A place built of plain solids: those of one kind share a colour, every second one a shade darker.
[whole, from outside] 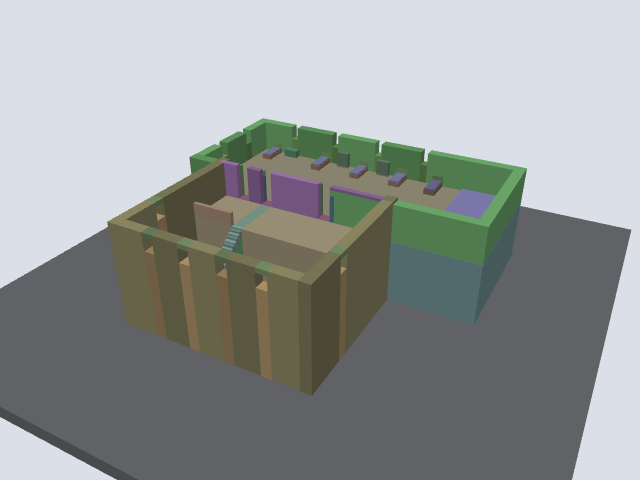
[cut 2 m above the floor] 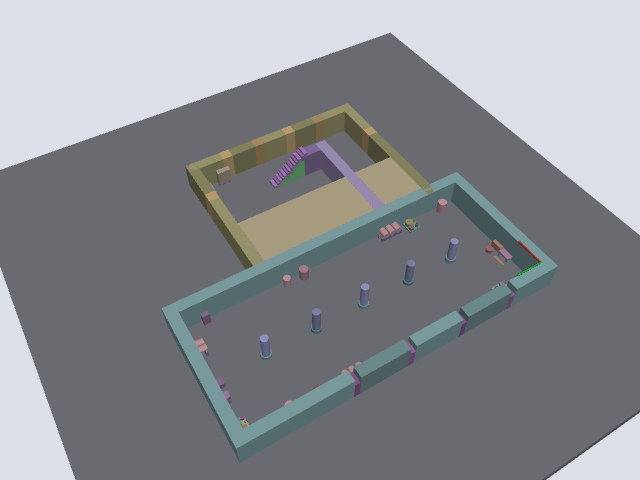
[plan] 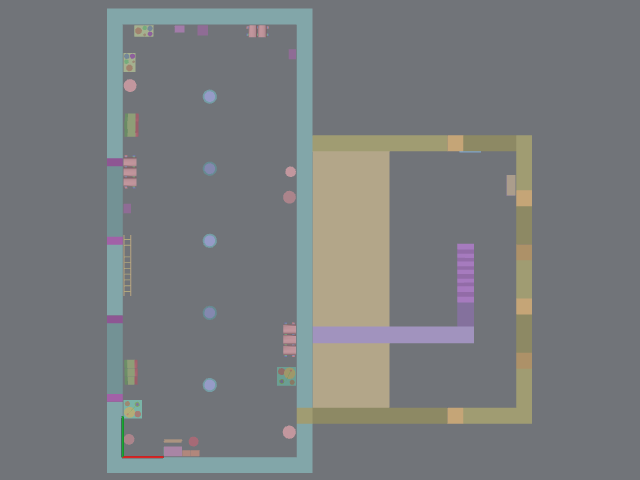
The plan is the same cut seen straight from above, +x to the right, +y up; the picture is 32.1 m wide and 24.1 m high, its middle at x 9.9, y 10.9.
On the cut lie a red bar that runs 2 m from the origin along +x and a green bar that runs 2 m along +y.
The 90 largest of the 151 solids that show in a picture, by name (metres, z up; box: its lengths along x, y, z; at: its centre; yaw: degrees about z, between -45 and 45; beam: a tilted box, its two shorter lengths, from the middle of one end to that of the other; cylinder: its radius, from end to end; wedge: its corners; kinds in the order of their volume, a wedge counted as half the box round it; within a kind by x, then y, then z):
{
 "wall_undercroft_1": {"box": [0.8, 3.57, 5.12], "at": [-0.4, 0.99, 2.26]},
 "wall_undercroft_2": {"box": [0.8, 3.54, 5.12], "at": [-0.4, 4.94, 2.26]},
 "wall_undercroft_3": {"box": [0.8, 3.54, 5.12], "at": [-0.4, 8.89, 2.26]},
 "wall_undercroft_4": {"box": [0.8, 3.54, 5.12], "at": [-0.4, 12.83, 2.26]},
 "wall_undercroft_5": {"box": [0.8, 7.52, 5.12], "at": [-0.4, 18.76, 2.26]},
 "wall_undercroft_6": {"box": [10.33, 0.8, 5.12], "at": [4.37, -0.4, 2.26]},
 "wall_undercroft_7": {"box": [10.33, 0.8, 5.12], "at": [4.37, 22.12, 2.26]},
 "wall_undercroft_8": {"box": [0.8, 23.32, 5.12], "at": [9.13, 10.86, 2.26]},
 "floor_gallery_1": {"box": [3.87, 3.23, 5.43], "at": [11.46, 4.09, 2.42]},
 "floor_gallery_2": {"box": [3.87, 8.8, 5.43], "at": [11.46, 10.96, 2.42]},
 "wall_vestibule_1": {"box": [0.8, 0.8, 8.13], "at": [9.13, 2.08, 3.77]},
 "wall_vestibule_2": {"box": [0.8, 0.8, 8.13], "at": [9.13, 15.76, 3.77]},
 "wall_vestibule_3": {"box": [7.57, 0.8, 8.13], "at": [12.51, 2.08, 3.77]},
 "wall_vestibule_4": {"box": [7.57, 0.8, 8.13], "at": [12.51, 15.76, 3.77]},
 "wall_vestibule_5": {"box": [3.46, 0.8, 8.13], "at": [18.82, 2.08, 3.77]},
 "wall_vestibule_6": {"box": [3.46, 0.8, 8.13], "at": [18.82, 15.76, 3.77]},
 "wall_vestibule_7": {"box": [0.8, 2.76, 8.13], "at": [20.15, 3.06, 3.77]},
 "wall_vestibule_8": {"box": [0.8, 1.92, 8.13], "at": [20.15, 6.2, 3.77]},
 "wall_vestibule_9": {"box": [0.8, 1.92, 8.13], "at": [20.15, 8.92, 3.77]},
 "wall_vestibule_10": {"box": [0.8, 1.92, 8.13], "at": [20.15, 11.64, 3.77]},
 "wall_vestibule_11": {"box": [0.8, 2.76, 8.13], "at": [20.15, 14.78, 3.77]},
 "wall_dorter_1": {"box": [0.8, 3.5, 2.8], "at": [-0.4, 0.95, 6.23]},
 "wall_dorter_2": {"box": [0.8, 3.39, 2.8], "at": [-0.4, 4.94, 6.23]},
 "wall_dorter_3": {"box": [0.8, 3.39, 2.8], "at": [-0.4, 8.89, 6.23]},
 "wall_dorter_4": {"box": [0.8, 3.39, 2.8], "at": [-0.4, 12.83, 6.23]},
 "wall_dorter_5": {"box": [0.8, 7.44, 2.8], "at": [-0.4, 18.8, 6.23]},
 "wall_dorter_6": {"box": [3.13, 0.8, 2.8], "at": [0.77, -0.4, 6.23]},
 "wall_dorter_7": {"box": [2.67, 0.8, 2.8], "at": [4.37, -0.4, 6.23]},
 "wall_dorter_8": {"box": [10.33, 0.8, 2.8], "at": [4.37, 22.12, 6.23]},
 "wall_dorter_9": {"box": [3.13, 0.8, 2.8], "at": [7.96, -0.4, 6.23]},
 "wall_dorter_10": {"box": [0.8, 4.42, 2.8], "at": [9.13, 1.41, 6.23]},
 "wall_dorter_11": {"box": [0.8, 3.87, 2.8], "at": [9.13, 8.55, 6.23]},
 "wall_dorter_12": {"box": [0.8, 11.09, 2.8], "at": [9.13, 16.98, 6.23]},
 "floor_dorter_1": {"box": [8.73, 21.72, 0.4], "at": [4.37, 10.86, 4.93]},
 "wall_vestibule_under_light_1": {"box": [0.8, 0.8, 6.78], "at": [16.7, 2.08, 3.09]},
 "wall_vestibule_under_light_2": {"box": [0.8, 0.8, 6.78], "at": [16.7, 15.76, 3.09]},
 "wall_vestibule_under_light_3": {"box": [0.8, 0.8, 6.78], "at": [20.15, 4.84, 3.09]},
 "wall_vestibule_under_light_4": {"box": [0.8, 0.8, 6.78], "at": [20.15, 7.56, 3.09]},
 "wall_vestibule_under_light_5": {"box": [0.8, 0.8, 6.78], "at": [20.15, 10.28, 3.09]},
 "wall_vestibule_under_light_6": {"box": [0.8, 0.8, 6.78], "at": [20.15, 13.0, 3.09]},
 "mass_under_upper_1": {"box": [8.11, 0.85, 2.3], "at": [13.58, 6.13, 0.85]},
 "wall_wallhead_1": {"box": [0.45, 1.59, 3.0], "at": [9.3, 2.82, 6.33]},
 "wall_wallhead_2": {"box": [0.45, 1.09, 3.0], "at": [9.3, 5.11, 6.33]},
 "wall_wallhead_3": {"box": [0.45, 3.87, 3.0], "at": [9.3, 8.55, 6.33]},
 "wall_wallhead_4": {"box": [0.45, 4.38, 3.0], "at": [9.3, 13.62, 6.33]},
 "fill_under_steps_1": {"wedge": [[13.38, 5.71, 2.0], [13.38, 5.71, 4.86], [13.38, 6.56, 2.0], [13.38, 6.56, 4.86], [16.9, 5.71, 2.0], [16.9, 5.71, 2.06], [16.9, 6.56, 2.0], [16.9, 6.56, 2.06]]},
 "fill_under_steps_2": {"wedge": [[16.79, 8.03, -0.3], [16.79, 8.03, 2.08], [16.79, 10.86, -0.3], [16.79, 10.86, -0.24], [17.64, 8.03, -0.3], [17.64, 8.03, 2.08], [17.64, 10.86, -0.3], [17.64, 10.86, -0.24]]},
 "floor_dais_1": {"box": [8.73, 3.62, 0.17], "at": [4.37, 19.91, 5.21]},
 "wall_dorter_under_light_1": {"box": [0.8, 0.55, 1.75], "at": [-0.4, 2.97, 5.71]},
 "wall_dorter_under_light_2": {"box": [0.8, 0.55, 1.75], "at": [-0.4, 6.92, 5.71]},
 "wall_dorter_under_light_3": {"box": [0.8, 0.55, 1.75], "at": [-0.4, 10.86, 5.71]},
 "wall_dorter_under_light_4": {"box": [0.8, 0.55, 1.75], "at": [-0.4, 14.8, 5.71]},
 "wall_dorter_under_light_5": {"box": [0.7, 0.8, 1.75], "at": [2.68, -0.4, 5.71]},
 "pier_undercroft_1": {"cylinder": 0.27, "from": [4.37, 3.62, 0.3], "to": [4.37, 3.62, 2.83]},
 "pier_undercroft_2": {"cylinder": 0.27, "from": [4.37, 7.24, 0.25], "to": [4.37, 7.24, 2.83]},
 "pier_undercroft_3": {"cylinder": 0.27, "from": [4.37, 10.86, 0.25], "to": [4.37, 10.86, 2.83]},
 "pier_undercroft_4": {"cylinder": 0.27, "from": [4.37, 14.48, 0.27], "to": [4.37, 14.48, 2.83]},
 "pier_undercroft_5": {"cylinder": 0.27, "from": [4.37, 18.1, 0.26], "to": [4.37, 18.1, 2.83]},
 "mass_under_head_1": {"box": [0.85, 1.48, 2.3], "at": [17.22, 7.3, 0.85]},
 "bed_frame_dorter_1": {"box": [1.86, 0.89, 0.35], "at": [0.96, 13.07, 5.3]},
 "bed_frame_dorter_2": {"box": [1.93, 0.76, 0.32], "at": [1.0, 1.24, 5.29]},
 "bed_frame_dorter_3": {"box": [1.94, 0.78, 0.32], "at": [1.0, 9.64, 5.29]},
 "bed_frame_dorter_4": {"box": [1.98, 0.86, 0.38], "at": [1.02, 16.07, 5.32]},
 "bed_frame_dorter_5": {"box": [1.99, 0.79, 0.38], "at": [1.03, 6.06, 5.32]},
 "wall_undercroft_under_light_1": {"box": [0.8, 0.4, 1.75], "at": [-0.4, 2.97, 0.57]},
 "wall_undercroft_under_light_2": {"box": [0.8, 0.4, 1.75], "at": [-0.4, 6.92, 0.57]},
 "wall_undercroft_under_light_3": {"box": [0.8, 0.4, 1.75], "at": [-0.4, 10.86, 0.57]},
 "wall_undercroft_under_light_4": {"box": [0.8, 0.4, 1.75], "at": [-0.4, 14.8, 0.57]},
 "wall_vestibule_over_light_1": {"box": [0.8, 0.8, 0.35], "at": [16.7, 2.08, 7.66]},
 "wall_vestibule_over_light_2": {"box": [0.8, 0.8, 0.35], "at": [16.7, 15.76, 7.66]},
 "wall_vestibule_over_light_3": {"box": [0.8, 0.8, 0.35], "at": [20.15, 4.84, 7.66]},
 "wall_vestibule_over_light_4": {"box": [0.8, 0.8, 0.35], "at": [20.15, 7.56, 7.66]},
 "wall_vestibule_over_light_5": {"box": [0.8, 0.8, 0.35], "at": [20.15, 10.28, 7.66]},
 "wall_vestibule_over_light_6": {"box": [0.8, 0.8, 0.35], "at": [20.15, 13.0, 7.66]},
 "threshold_wall_head_1": {"box": [0.8, 1.65, 0.3], "at": [9.13, 4.09, 4.98]},
 "threshold_wall_head_2": {"box": [0.8, 1.65, 0.3], "at": [9.13, 6.13, 4.98]},
 "threshold_wall_head_3": {"box": [0.8, 1.65, 0.3], "at": [9.13, 10.96, 4.98]},
 "jamb_wall_head_1": {"box": [0.8, 0.35, 2.05], "at": [9.13, 5.48, 6.16]},
 "jamb_wall_head_2": {"box": [0.8, 0.35, 2.05], "at": [9.13, 11.61, 6.16]},
 "cask_undercroft_1": {"cylinder": 0.27, "from": [0.31, 0.89, 0.0], "to": [0.31, 0.89, 0.69]},
 "cask_undercroft_2": {"cylinder": 0.32, "from": [0.36, 18.65, 0.0], "to": [0.36, 18.65, 0.81]},
 "cask_undercroft_3": {"cylinder": 0.33, "from": [8.36, 1.25, 0.0], "to": [8.36, 1.25, 0.94]},
 "cask_undercroft_4": {"cylinder": 0.32, "from": [8.37, 13.05, 0.0], "to": [8.37, 13.05, 0.89]},
 "parapet_gallery_1": {"box": [0.3, 3.24, 1.03], "at": [13.25, 4.09, 5.64]},
 "aumbry_carcase_dorter_1": {"box": [0.41, 1.01, 1.16], "at": [0.24, 7.83, 5.8]},
 "aumbry_carcase_dorter_2": {"box": [0.4, 1.02, 1.14], "at": [0.24, 11.48, 5.79]},
 "floor_head_the_stone_1": {"box": [3.6, 0.85, 0.3], "at": [11.33, 6.13, 4.98]},
 "aumbry_carcase_vestibule_1": {"box": [0.44, 1.03, 1.15], "at": [19.49, 13.65, 0.67]},
 "chest_dorter_1": {"box": [0.56, 1.16, 0.62], "at": [0.31, 2.83, 5.44]},
 "bed_pallet_dorter_1": {"box": [1.86, 0.8, 0.11], "at": [1.05, 16.07, 5.56]}
}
